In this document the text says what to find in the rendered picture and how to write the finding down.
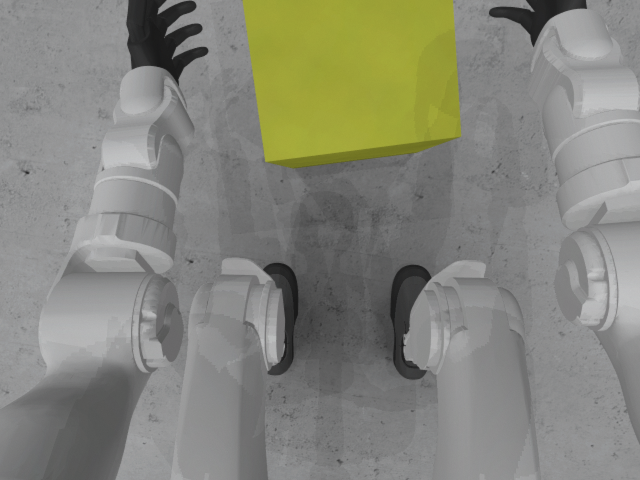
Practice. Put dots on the robot left hand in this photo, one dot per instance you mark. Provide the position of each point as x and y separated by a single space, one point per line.
146 42

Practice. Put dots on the left robot thigh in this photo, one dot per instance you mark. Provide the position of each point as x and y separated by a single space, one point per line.
221 423

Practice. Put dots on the robot left forearm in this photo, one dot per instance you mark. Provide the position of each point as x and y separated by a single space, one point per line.
129 227

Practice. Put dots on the left robot shin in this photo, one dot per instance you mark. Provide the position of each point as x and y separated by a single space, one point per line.
230 266

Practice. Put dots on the carton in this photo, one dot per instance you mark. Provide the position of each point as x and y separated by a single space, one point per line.
346 80

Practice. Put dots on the robot right forearm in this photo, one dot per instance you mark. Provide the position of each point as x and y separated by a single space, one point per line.
590 107

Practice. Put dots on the right robot upper arm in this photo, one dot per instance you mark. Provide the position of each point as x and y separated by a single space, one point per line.
597 284

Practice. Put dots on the left robot upper arm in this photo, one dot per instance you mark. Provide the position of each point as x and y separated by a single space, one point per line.
103 334

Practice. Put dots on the robot right hand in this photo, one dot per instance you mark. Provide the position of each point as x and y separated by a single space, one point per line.
533 22

